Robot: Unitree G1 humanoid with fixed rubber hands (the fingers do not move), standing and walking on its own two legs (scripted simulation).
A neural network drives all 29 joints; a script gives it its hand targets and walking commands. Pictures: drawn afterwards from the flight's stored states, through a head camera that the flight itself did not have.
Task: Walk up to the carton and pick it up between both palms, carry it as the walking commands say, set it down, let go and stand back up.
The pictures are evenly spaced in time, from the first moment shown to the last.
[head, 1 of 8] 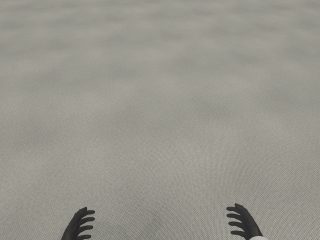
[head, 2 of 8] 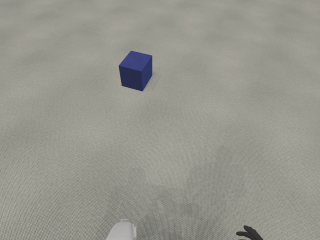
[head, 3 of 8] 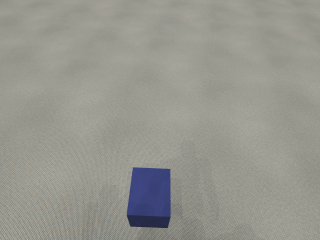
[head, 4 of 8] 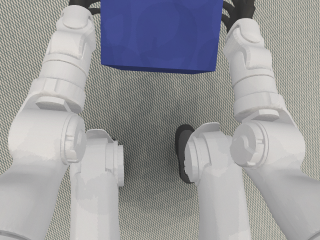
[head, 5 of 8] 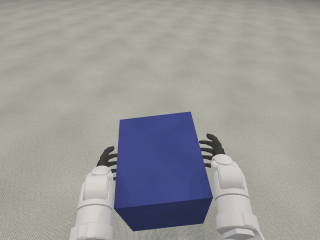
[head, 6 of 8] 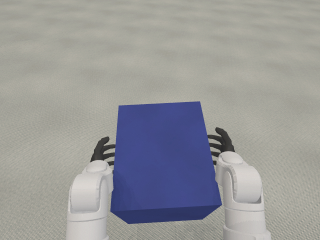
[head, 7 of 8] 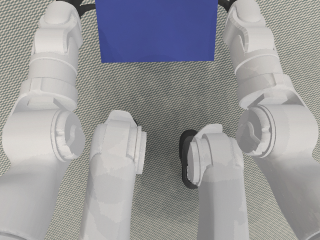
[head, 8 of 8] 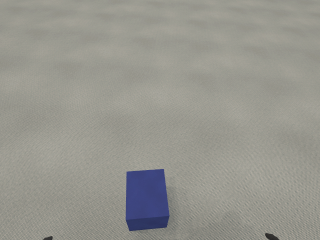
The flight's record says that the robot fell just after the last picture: no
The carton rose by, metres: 0.69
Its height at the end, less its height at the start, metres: +0.00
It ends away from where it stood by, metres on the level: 1.50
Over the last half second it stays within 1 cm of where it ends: yes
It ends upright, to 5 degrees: yes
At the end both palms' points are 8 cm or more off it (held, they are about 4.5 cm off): yes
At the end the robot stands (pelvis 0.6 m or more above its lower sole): yes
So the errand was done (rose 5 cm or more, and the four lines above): yes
